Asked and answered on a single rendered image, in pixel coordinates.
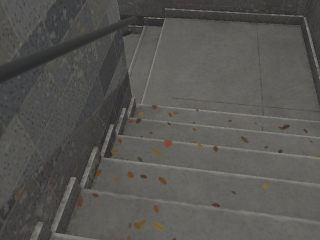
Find stairs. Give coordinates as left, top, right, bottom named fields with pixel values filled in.
left=49, top=103, right=320, bottom=240
left=123, top=25, right=162, bottom=105

